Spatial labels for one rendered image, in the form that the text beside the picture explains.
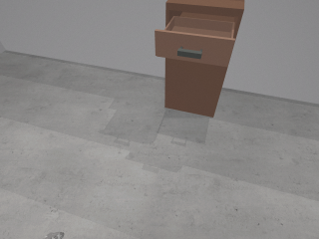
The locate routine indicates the cabinet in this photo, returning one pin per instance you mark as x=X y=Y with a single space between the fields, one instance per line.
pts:
x=194 y=87

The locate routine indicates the handle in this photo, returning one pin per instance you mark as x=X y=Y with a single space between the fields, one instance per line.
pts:
x=189 y=53

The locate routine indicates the drawer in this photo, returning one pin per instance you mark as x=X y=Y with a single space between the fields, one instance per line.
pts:
x=213 y=37

